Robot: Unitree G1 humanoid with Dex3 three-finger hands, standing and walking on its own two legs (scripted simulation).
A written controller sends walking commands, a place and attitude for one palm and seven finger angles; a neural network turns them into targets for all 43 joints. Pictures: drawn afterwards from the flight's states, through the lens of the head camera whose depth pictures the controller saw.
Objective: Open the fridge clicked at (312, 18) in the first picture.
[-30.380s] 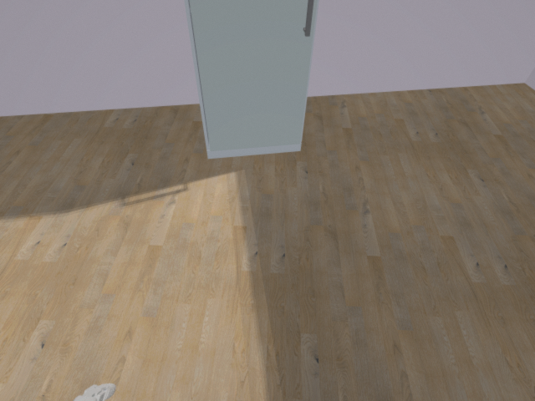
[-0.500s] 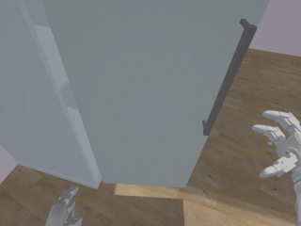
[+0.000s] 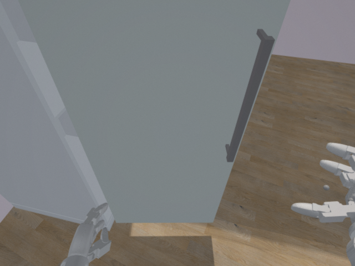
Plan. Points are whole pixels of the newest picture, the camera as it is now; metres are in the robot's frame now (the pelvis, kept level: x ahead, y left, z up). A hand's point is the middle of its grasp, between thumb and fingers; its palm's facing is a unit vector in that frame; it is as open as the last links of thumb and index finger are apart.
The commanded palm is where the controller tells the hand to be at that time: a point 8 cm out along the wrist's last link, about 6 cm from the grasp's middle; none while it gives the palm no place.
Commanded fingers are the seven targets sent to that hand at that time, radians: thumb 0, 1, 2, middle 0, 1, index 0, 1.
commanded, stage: draw the hand back to the body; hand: right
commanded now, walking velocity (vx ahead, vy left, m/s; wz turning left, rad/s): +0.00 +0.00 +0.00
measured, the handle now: (242, 108) +0.46 -0.17 +0.13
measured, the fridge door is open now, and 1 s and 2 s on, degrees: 77 77 77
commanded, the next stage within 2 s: step back with the hand held close in 0.90 s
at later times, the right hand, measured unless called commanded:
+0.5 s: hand (337, 189) +0.22 -0.27 +0.15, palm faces +0.46 +0.81 -0.36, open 9.0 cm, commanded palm +0.16 -0.30 +0.18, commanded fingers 0.00 -0.90 -0.90 0.20 0.30 0.20 0.30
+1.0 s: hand (342, 194) +0.20 -0.27 +0.16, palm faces +0.48 +0.80 -0.36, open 7.4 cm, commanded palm +0.16 -0.29 +0.18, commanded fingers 0.00 -0.90 -0.90 0.20 0.30 0.20 0.30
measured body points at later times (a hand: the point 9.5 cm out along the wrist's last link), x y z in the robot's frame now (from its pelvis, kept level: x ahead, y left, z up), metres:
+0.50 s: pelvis +0.02 +0.00 +0.01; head -0.01 +0.02 +0.46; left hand +0.20 +0.23 -0.07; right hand +0.19 -0.31 +0.17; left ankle +0.02 +0.14 -0.73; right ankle +0.01 -0.12 -0.73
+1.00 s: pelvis +0.01 +0.01 +0.01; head -0.02 +0.03 +0.46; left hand +0.20 +0.23 -0.07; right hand +0.17 -0.31 +0.18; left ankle +0.02 +0.14 -0.73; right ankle +0.01 -0.12 -0.73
